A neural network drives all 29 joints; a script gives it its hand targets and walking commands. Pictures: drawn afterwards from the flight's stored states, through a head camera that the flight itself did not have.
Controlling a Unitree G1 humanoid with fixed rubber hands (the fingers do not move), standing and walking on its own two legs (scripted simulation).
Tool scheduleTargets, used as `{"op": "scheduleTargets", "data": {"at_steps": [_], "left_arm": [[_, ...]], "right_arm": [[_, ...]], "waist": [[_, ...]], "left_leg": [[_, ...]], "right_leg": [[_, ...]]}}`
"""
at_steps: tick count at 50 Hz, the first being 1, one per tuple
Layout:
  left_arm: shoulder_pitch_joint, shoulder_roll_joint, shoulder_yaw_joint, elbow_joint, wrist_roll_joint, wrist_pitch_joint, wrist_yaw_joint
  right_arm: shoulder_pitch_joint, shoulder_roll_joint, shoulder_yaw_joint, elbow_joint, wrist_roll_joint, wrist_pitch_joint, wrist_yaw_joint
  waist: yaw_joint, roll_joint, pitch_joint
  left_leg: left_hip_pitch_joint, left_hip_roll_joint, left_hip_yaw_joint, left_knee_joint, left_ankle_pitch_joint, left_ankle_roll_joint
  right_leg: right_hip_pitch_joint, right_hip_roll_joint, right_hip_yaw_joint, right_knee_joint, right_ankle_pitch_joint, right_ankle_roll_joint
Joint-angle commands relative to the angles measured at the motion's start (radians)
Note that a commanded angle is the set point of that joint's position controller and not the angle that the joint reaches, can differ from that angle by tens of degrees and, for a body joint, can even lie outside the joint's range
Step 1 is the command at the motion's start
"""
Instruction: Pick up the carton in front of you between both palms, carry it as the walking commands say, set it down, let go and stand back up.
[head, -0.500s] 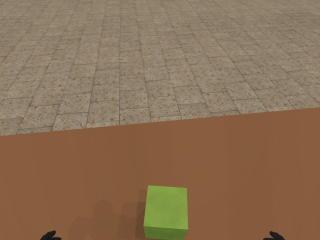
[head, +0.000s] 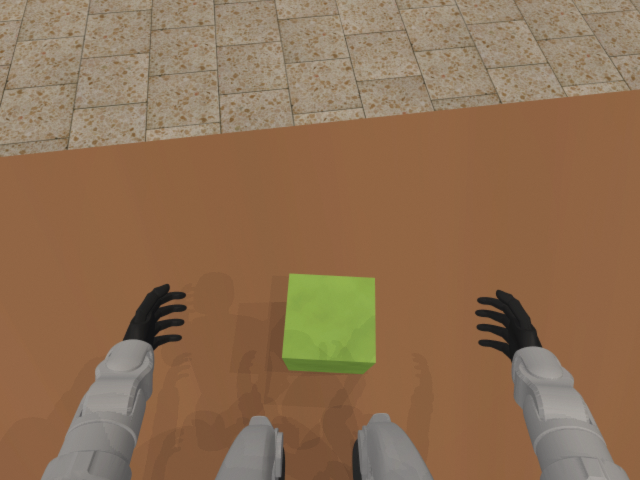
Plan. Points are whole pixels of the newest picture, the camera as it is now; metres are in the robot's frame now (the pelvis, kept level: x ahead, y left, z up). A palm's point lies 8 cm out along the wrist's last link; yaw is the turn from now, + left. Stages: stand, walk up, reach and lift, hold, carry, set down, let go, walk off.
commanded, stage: reach and lift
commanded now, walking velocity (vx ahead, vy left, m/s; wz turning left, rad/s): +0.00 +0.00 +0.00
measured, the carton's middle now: (328, 327) +0.42 -0.03 -0.58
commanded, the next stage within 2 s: none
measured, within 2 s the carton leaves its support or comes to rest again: neither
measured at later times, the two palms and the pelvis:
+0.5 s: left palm (220, 255) +0.45 +0.17 -0.16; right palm (452, 267) +0.43 -0.22 -0.16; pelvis -0.08 +0.00 -0.07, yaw +0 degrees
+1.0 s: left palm (242, 306) +0.43 +0.17 -0.40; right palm (420, 314) +0.41 -0.22 -0.40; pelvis -0.07 +0.01 -0.24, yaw +0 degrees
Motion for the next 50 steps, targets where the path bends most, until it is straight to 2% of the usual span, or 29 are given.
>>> {"op": "scheduleTargets", "data": {"at_steps": [1,3,4,5,6,10,14,16,19,24,30,35,40,45,47,50], "left_arm": [[-0.195,0.103,0.035,-0.056,-0.012,-0.028,0.011],[-0.279,0.104,0.047,-0.047,-0.014,-0.035,0.02],[-0.315,0.112,0.054,-0.033,-0.017,-0.04,0.025],[-0.352,0.113,0.062,-0.024,-0.019,-0.044,0.029],[-0.409,0.113,0.064,-0.01,-0.02,-0.045,0.031],[-0.617,0.113,0.09,0.036,-0.021,-0.039,0.032],[-0.863,0.123,0.105,0.107,-0.024,-0.02,0.034],[-0.968,0.127,0.114,0.15,-0.021,-0.011,0.037],[-1.052,0.129,0.137,0.2,0.002,-0.007,0.044],[-1.057,0.102,0.187,0.232,0.067,-0.036,0.043],[-0.984,0.046,0.216,0.218,0.106,-0.101,0.047],[-0.923,0.029,0.177,0.198,0.066,-0.142,0.069],[-0.915,0.058,0.091,0.122,-0.019,-0.157,0.095],[-0.964,0.095,0.034,0.046,-0.081,-0.143,0.118],[-0.999,0.113,0.026,0.026,-0.097,-0.133,0.126],[-1.056,0.131,0.021,0.062,-0.109,-0.115,0.131]], "right_arm": [[-0.188,-0.122,-0.035,-0.063,0.014,-0.029,-0.008],[-0.261,-0.111,-0.054,-0.053,0.019,-0.036,-0.017],[-0.295,-0.111,-0.061,-0.049,0.021,-0.042,-0.026],[-0.333,-0.112,-0.065,-0.04,0.023,-0.046,-0.032],[-0.386,-0.115,-0.073,-0.025,0.024,-0.049,-0.034],[-0.598,-0.097,-0.083,0.012,0.032,-0.043,-0.038],[-0.839,-0.097,-0.099,0.074,0.033,-0.022,-0.047],[-0.938,-0.101,-0.115,0.11,0.026,-0.013,-0.05],[-1.013,-0.107,-0.15,0.152,-0.002,-0.008,-0.055],[-1.005,-0.07,-0.208,0.175,-0.062,-0.038,-0.053],[-0.95,-0.023,-0.244,0.169,-0.098,-0.11,-0.043],[-0.889,-0.022,-0.221,0.184,-0.064,-0.154,-0.048],[-0.875,-0.078,-0.152,0.135,0.021,-0.173,-0.066],[-0.921,-0.134,-0.089,0.078,0.102,-0.162,-0.081],[-0.957,-0.154,-0.076,0.059,0.123,-0.151,-0.085],[-1.016,-0.164,-0.063,0.091,0.138,-0.132,-0.09]], "waist": [[-0.011,0.005,-0.527],[-0.012,-0.001,-0.634],[-0.013,-0.004,-0.703],[-0.013,-0.001,-0.752],[-0.018,0.011,-0.764],[-0.019,0.0,-0.786],[-0.02,0.001,-0.809],[-0.022,0.009,-0.843],[-0.03,0.011,-0.936],[-0.035,0.013,-0.99],[-0.028,0.018,-0.974],[-0.03,0.024,-1.008],[-0.042,0.044,-1.177],[-0.045,0.063,-1.274],[-0.042,0.061,-1.293],[-0.038,0.048,-1.213]], "left_leg": [[0.144,-0.046,0.014,-0.033,0.346,-0.018],[0.097,-0.054,0.008,0.011,0.485,-0.018],[0.078,-0.059,0.008,0.031,0.517,-0.02],[0.064,-0.061,0.009,0.038,0.511,-0.02],[0.078,-0.057,0.004,0.031,0.461,-0.017],[-0.091,-0.06,0.037,0.034,0.289,-0.022],[-0.183,-0.057,0.049,0.029,0.082,-0.014],[-0.189,-0.056,0.049,0.04,0.03,-0.014],[-0.188,-0.061,0.053,0.059,0.019,-0.017],[-0.246,-0.076,0.059,0.084,0.081,-0.02],[-0.403,-0.074,0.051,0.212,0.212,-0.024],[-0.542,-0.076,0.038,0.389,0.328,-0.029],[-0.542,-0.076,0.033,0.575,0.442,-0.037],[-0.517,-0.07,0.044,0.711,0.43,-0.041],[-0.529,-0.069,0.053,0.75,0.379,-0.04],[-0.609,-0.064,0.065,0.792,0.24,-0.037]], "right_leg": [[0.123,0.039,-0.022,-0.036,0.363,0.029],[0.121,0.044,-0.012,0.016,0.549,0.032],[0.128,0.047,-0.009,0.032,0.602,0.035],[0.123,0.047,-0.01,0.038,0.598,0.035],[0.048,0.049,-0.027,0.03,0.491,0.039],[0.007,0.045,-0.023,0.015,0.371,0.036],[-0.088,0.041,-0.039,0.009,0.133,0.042],[-0.141,0.046,-0.053,0.015,0.055,0.04],[-0.164,0.054,-0.065,0.028,0.036,0.039],[-0.196,0.061,-0.064,0.06,0.127,0.042],[-0.355,0.063,-0.06,0.198,0.269,0.046],[-0.509,0.066,-0.051,0.371,0.382,0.051],[-0.576,0.064,-0.055,0.55,0.474,0.055],[-0.641,0.062,-0.078,0.684,0.429,0.058],[-0.652,0.061,-0.086,0.723,0.382,0.056],[-0.707,0.052,-0.092,0.766,0.257,0.056]]}}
